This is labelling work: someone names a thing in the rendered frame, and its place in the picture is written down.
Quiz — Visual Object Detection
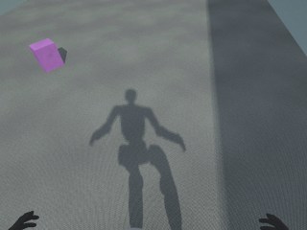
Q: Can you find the carton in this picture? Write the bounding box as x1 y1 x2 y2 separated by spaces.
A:
29 38 64 73

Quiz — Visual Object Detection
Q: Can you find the right robot hand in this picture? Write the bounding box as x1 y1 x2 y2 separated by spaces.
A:
259 213 289 230

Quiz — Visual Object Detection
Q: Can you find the left robot hand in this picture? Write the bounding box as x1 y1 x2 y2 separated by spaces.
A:
9 211 39 230

